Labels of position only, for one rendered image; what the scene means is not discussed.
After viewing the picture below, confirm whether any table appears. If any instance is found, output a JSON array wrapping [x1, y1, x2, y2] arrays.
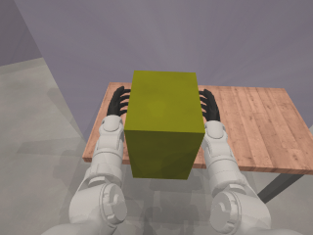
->
[[82, 82, 313, 204]]

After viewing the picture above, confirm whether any robot right hand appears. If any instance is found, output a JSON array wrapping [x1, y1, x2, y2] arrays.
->
[[199, 88, 221, 121]]

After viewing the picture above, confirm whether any right robot upper arm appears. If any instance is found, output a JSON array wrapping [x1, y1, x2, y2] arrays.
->
[[209, 190, 303, 235]]

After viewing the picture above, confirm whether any carton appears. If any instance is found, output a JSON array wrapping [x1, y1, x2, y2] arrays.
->
[[123, 70, 205, 180]]

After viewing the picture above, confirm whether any robot left hand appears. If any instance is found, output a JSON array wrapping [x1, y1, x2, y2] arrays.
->
[[107, 86, 131, 117]]

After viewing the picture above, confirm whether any left robot upper arm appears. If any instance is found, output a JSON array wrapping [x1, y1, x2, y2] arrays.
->
[[41, 182, 127, 235]]

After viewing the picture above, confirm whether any robot left forearm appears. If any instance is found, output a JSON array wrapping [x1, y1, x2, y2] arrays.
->
[[68, 115, 125, 220]]

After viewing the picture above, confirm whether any robot right forearm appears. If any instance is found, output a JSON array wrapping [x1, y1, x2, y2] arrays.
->
[[201, 120, 260, 200]]

